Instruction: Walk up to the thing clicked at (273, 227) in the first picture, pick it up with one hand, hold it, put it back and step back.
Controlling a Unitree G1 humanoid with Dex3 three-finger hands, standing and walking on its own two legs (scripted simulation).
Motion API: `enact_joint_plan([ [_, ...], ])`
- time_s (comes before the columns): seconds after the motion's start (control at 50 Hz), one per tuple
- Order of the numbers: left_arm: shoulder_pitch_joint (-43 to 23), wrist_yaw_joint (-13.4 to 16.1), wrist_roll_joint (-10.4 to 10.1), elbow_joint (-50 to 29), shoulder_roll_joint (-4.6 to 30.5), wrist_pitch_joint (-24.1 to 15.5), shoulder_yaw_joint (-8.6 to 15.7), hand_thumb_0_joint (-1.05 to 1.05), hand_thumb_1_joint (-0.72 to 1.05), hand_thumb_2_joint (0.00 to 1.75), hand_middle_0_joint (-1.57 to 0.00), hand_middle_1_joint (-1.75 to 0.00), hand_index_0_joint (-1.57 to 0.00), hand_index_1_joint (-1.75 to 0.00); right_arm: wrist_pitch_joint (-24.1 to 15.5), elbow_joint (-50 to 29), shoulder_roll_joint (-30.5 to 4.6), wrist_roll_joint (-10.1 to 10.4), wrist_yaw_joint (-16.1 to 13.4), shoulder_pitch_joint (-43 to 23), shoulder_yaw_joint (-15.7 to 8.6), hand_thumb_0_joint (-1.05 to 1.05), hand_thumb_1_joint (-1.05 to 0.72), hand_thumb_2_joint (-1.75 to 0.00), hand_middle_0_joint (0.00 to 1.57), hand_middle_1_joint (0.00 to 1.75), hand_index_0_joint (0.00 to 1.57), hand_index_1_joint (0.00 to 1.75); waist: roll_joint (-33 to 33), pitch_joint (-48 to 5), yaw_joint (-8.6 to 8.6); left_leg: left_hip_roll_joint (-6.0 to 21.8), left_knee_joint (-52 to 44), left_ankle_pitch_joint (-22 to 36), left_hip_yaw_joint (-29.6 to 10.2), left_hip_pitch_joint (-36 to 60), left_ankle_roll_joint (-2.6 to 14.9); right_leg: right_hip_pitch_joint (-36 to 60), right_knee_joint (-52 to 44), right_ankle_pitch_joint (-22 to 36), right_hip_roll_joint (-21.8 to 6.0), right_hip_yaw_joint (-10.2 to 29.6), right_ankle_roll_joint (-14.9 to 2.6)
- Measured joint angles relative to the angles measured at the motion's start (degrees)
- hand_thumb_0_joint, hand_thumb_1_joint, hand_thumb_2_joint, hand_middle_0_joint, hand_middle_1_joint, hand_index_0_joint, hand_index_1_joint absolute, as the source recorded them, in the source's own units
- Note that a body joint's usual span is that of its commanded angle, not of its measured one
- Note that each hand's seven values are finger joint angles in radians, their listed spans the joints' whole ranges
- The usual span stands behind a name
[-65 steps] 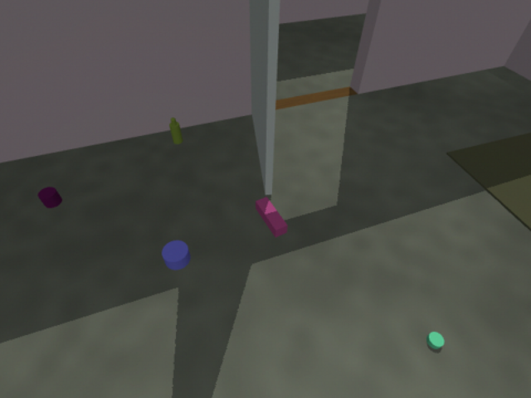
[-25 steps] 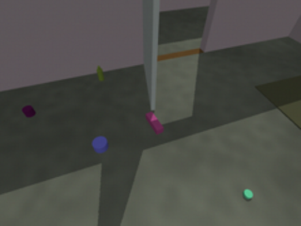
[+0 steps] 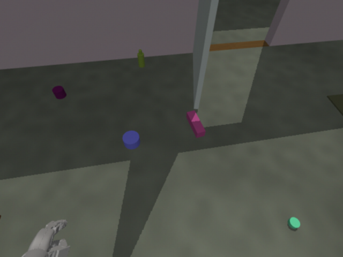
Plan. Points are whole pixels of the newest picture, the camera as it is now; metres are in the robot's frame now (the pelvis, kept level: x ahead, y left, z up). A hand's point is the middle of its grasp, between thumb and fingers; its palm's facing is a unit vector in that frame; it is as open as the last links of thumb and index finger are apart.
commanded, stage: walk up
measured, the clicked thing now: (195, 123) +1.05 -0.16 -0.74
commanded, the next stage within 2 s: none
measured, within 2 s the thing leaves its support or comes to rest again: neither
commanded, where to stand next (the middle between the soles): +0.05 +0.03 m, yaw +52 degrees
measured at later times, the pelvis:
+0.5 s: pelvis +0.01 +0.00 -0.02, yaw +22 degrees
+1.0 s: pelvis +0.00 -0.02 -0.02, yaw +42 degrees
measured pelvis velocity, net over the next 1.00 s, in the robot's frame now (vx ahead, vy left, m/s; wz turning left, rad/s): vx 0.00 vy -0.02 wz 0.73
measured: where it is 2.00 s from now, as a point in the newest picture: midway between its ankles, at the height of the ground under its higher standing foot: outside the picture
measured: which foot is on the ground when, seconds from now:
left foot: down 0.00-0.00, up 0.02-0.34, down 0.36-0.66, up 0.68-0.98, down 1.00-1.00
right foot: down 0.00-0.36, up 0.38-0.64, down 0.66-1.00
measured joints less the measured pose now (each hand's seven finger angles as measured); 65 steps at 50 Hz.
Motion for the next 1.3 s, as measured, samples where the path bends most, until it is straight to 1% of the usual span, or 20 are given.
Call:
enact_joint_plan([
  [0.08, 1.4, -0.3, 1.0, -3.5, -0.5, 0.1, 0.2, 0.0, 0.91, 0.9, -0.21, -0.3, -0.2, -0.3, 1.8, -3.0, -1.4, -0.6, -0.5, 0.5, -1.1, 0.01, -0.9, -0.89, 0.21, 0.3, 0.2, 0.3, 0.3, 0.9, 0.13, 0.3, 19.7, -10.2, 5.8, -7.9, 0.96, 0.8, 0.0, -1.1, -1.9, -3.7, -0.53],
  [0.14, 3.0, -0.3, 1.4, -5.5, -1.0, 0.3, -0.1, 0.0, 0.91, 0.9, -0.21, -0.3, -0.2, -0.3, 2.2, -6.3, -2.6, -0.8, 0.5, 0.7, -1.6, 0.01, -0.9, -0.89, 0.2, 0.3, 0.2, 0.3, 0.0, 1.6, 0.53, 2.1, 27.9, -8.8, 8.6, -10.5, 0.48, 2.5, -2.1, -0.4, -3.4, -5.6, -0.38],
  [0.24, 5.8, -1.3, 1.5, -8.3, -0.8, 0.1, -0.7, 0.0, 0.91, 0.9, -0.21, -0.3, -0.21, -0.3, 1.4, -9.6, -3.8, -1.0, 1.8, 0.7, -1.7, 0.01, -0.9, -0.89, 0.2, 0.3, 0.2, 0.3, -0.5, 1.7, 1.24, 5.1, 21.7, -8.0, 10.3, -9.0, 0.84, 3.0, -0.6, -2.1, -5.4, -9.6, 0.05],
  [0.34, 9.3, -2.0, 1.2, -9.9, 1.0, 1.0, -0.9, 0.0, 0.9, 0.9, -0.21, -0.3, -0.21, -0.31, 0.3, -11.0, -3.5, -0.6, 1.3, 1.4, -1.5, 0.0, -0.9, -0.89, 0.2, 0.3, 0.2, 0.3, -2.0, 0.2, 2.47, 4.3, 11.8, -6.8, 13.7, -3.5, 1.94, 0.9, 8.1, -8.0, -8.3, -12.9, 1.22],
  [0.38, 10.6, -1.6, 0.8, -9.9, 2.3, 1.4, -0.3, 0.0, 0.9, 0.9, -0.21, -0.3, -0.21, -0.31, -0.9, -12.4, -2.8, -0.7, 0.8, 2.0, -1.5, 0.0, -0.9, -0.89, 0.2, 0.3, 0.2, 0.3, -4.1, 0.0, 2.69, 2.0, 9.3, -6.5, 13.7, -2.0, 2.51, -2.5, 16.6, -11.6, -10.1, -10.7, 2.01],
  [0.44, 10.6, -0.9, 0.5, -8.7, 2.9, 2.7, -0.1, 0.0, 0.91, 0.9, -0.2, -0.3, -0.2, -0.3, -1.8, -13.8, -1.9, 0.0, 0.1, 2.7, -0.2, 0.0, -0.9, -0.89, 0.2, 0.3, 0.2, 0.3, -4.6, 0.6, 1.9, 0.9, 11.9, -7.4, 11.0, -3.2, 2.61, -7.9, 29.0, -16.5, -6.0, -2.7, 2.78],
  [0.54, 11.6, -0.9, -0.1, -8.5, 2.2, 1.9, -0.4, 0.01, 0.91, 0.9, -0.2, -0.3, -0.2, -0.3, -1.7, -15.6, -2.1, 0.0, -0.8, 3.7, 0.8, 0.0, -0.9, -0.89, 0.21, 0.3, 0.2, 0.3, -2.5, 0.5, 1.42, 0.4, 11.0, -6.2, 6.6, -3.6, 1.83, -11.5, 27.0, -14.3, -4.4, 1.9, 2.44],
  [0.62, 11.9, 0.0, -0.3, -9.3, 1.7, 0.7, -0.4, 0.0, 0.91, 0.9, -0.2, -0.3, -0.2, -0.3, -1.0, -17.3, -2.8, -0.6, -0.5, 3.8, 0.6, 0.0, -0.9, -0.89, 0.21, 0.3, 0.21, 0.3, 0.4, 0.6, 0.92, 0.2, 13.6, -6.6, 2.7, -5.9, 0.82, -10.0, 19.0, -12.5, -3.5, 2.6, 1.72],
  [0.66, 12.2, 0.6, -0.2, -9.8, 1.5, -0.4, -0.3, 0.0, 0.91, 0.9, -0.21, -0.3, -0.2, -0.3, -0.1, -17.9, -3.4, -0.6, -0.3, 3.6, 0.4, 0.0, -0.9, -0.89, 0.21, 0.3, 0.21, 0.3, 2.0, 0.3, 1.02, 0.2, 16.5, -7.6, 0.6, -7.8, 0.16, -7.7, 12.6, -5.5, -2.5, 2.0, 1.6],
  [0.68, 12.2, 1.0, 0.2, -10.0, 1.2, -1.0, -0.4, 0.0, 0.91, 0.9, -0.21, -0.3, -0.2, -0.3, 0.5, -17.7, -3.6, -0.4, -0.4, 3.0, 0.1, 0.0, -0.9, -0.89, 0.21, 0.3, 0.21, 0.3, 3.2, 0.5, 1.05, 0.1, 19.0, -7.6, -0.5, -9.0, 0.97, -7.6, 12.7, -4.1, -2.3, 0.8, 2.32],
  [0.74, 12.3, 1.2, 0.6, -9.9, 1.0, -1.6, -1.1, 0.0, 0.91, 0.9, -0.21, -0.3, -0.21, -0.3, 2.0, -16.3, -3.4, -0.5, -0.6, 1.4, -0.4, 0.01, -0.9, -0.89, 0.21, 0.3, 0.2, 0.3, 3.1, 0.6, 1.73, -2.3, 33.9, -16.5, 1.5, -14.2, 1.49, -6.8, 13.2, -4.8, -4.8, -0.7, 2.61],
  [0.8, 12.6, 1.5, 0.8, -9.2, 0.1, -2.0, -1.4, 0.0, 0.9, 0.9, -0.21, -0.3, -0.21, -0.3, 1.9, -15.8, -4.5, -0.3, 0.7, 1.3, -1.1, 0.01, -0.9, -0.89, 0.21, 0.3, 0.2, 0.3, 4.0, 0.3, 2.12, -1.0, 40.9, -13.1, 4.1, -16.5, 0.92, -4.5, 9.5, -3.2, -6.7, -2.5, 2.61],
  [0.86, 13.4, 1.4, 1.3, -9.3, 0.8, -2.6, -1.1, 0.0, 0.9, 0.9, -0.21, -0.3, -0.21, -0.31, 1.5, -14.9, -5.0, -0.2, 2.1, 1.8, -1.6, 0.01, -0.9, -0.89, 0.21, 0.3, 0.2, 0.3, 4.1, -0.2, 2.37, 1.7, 36.6, -10.5, 5.6, -15.1, 0.3, -3.4, 7.1, -2.1, -8.1, -4.3, 2.68],
  [0.94, 14.3, 0.9, 1.7, -10.1, 3.1, -2.9, -0.2, 0.0, 0.9, 0.9, -0.21, -0.3, -0.21, -0.31, 1.4, -12.4, -4.9, 0.1, 2.7, 2.3, -1.5, 0.0, -0.9, -0.89, 0.21, 0.3, 0.2, 0.3, 2.6, -0.6, 2.99, 4.0, 23.9, -12.6, 7.7, -10.1, 0.21, -3.4, 7.8, -2.8, -10.2, -6.5, 2.91],
  [1.0, 14.7, 0.5, 1.2, -10.2, 4.9, -2.1, 0.1, 0.0, 0.9, 0.9, -0.21, -0.3, -0.21, -0.31, 0.4, -10.7, -4.9, 0.3, 2.2, 3.0, -1.3, 0.01, -0.9, -0.89, 0.21, 0.3, 0.2, 0.3, 1.0, -1.2, 3.3, 3.4, 12.9, -10.0, 9.7, -4.4, 0.78, -5.0, 11.9, -5.2, -12.4, -7.4, 3.86],
  [1.04, 14.6, 0.7, 0.7, -9.4, 5.8, -1.1, 0.5, 0.0, 0.9, 0.9, -0.21, -0.3, -0.21, -0.31, -0.6, -9.7, -4.1, -0.2, 1.5, 2.8, -1.2, 0.01, -0.9, -0.89, 0.21, 0.3, 0.2, 0.3, -1.7, -0.5, 3.48, 1.1, 12.6, -7.1, 10.6, -3.7, 1.31, -7.0, 17.8, -9.6, -14.1, -5.0, 3.13],
  [1.08, 14.2, 1.3, 0.3, -7.4, 5.3, 0.2, 0.3, 0.0, 0.9, 0.9, -0.21, -0.3, -0.21, -0.3, -1.2, -9.6, -3.7, -0.3, 1.1, 3.2, -0.5, 0.01, -0.9, -0.89, 0.21, 0.3, 0.2, 0.3, -1.5, -1.1, 2.44, 0.8, 14.4, -8.2, 9.3, -4.8, 2.06, -9.2, 24.1, -15.1, -10.6, -1.2, 2.53],
  [1.12, 13.9, 1.4, -0.1, -6.3, 4.9, 0.6, -0.2, 0.0, 0.91, 0.9, -0.2, -0.3, -0.2, -0.3, -1.7, -9.5, -3.0, -0.1, 0.5, 3.5, 0.3, 0.01, -0.9, -0.89, 0.21, 0.3, 0.2, 0.3, -1.8, -1.2, 1.7, 0.4, 13.7, -7.7, 8.0, -4.5, 2.33, -11.1, 27.9, -15.4, -8.1, 1.0, 2.1],
  [1.24, 13.8, 1.0, -0.5, -5.2, 2.3, -0.7, -1.0, 0.0, 0.91, 0.9, -0.2, -0.3, -0.2, -0.3, -2.3, -9.4, -2.6, 0.3, -0.6, 3.1, 1.6, 0.0, -0.9, -0.89, 0.21, 0.3, 0.2, 0.3, -0.6, -0.8, 1.16, 0.2, 14.6, -7.7, 5.2, -5.4, 1.77, -9.9, 19.3, -12.2, -5.0, 1.1, 1.22],
  [1.3, 13.2, 1.1, 0.0, -4.2, 0.6, -1.3, -1.3, 0.0, 0.91, 0.9, -0.21, -0.3, -0.2, -0.3, -1.6, -9.1, -3.0, 0.9, -0.8, 1.7, 1.8, 0.01, -0.9, -0.89, 0.21, 0.3, 0.2, 0.3, 1.8, -0.2, 1.46, 1.1, 18.1, -9.3, 3.3, -6.8, 1.04, -6.8, 12.6, -4.4, -3.2, -0.3, 2.09],
])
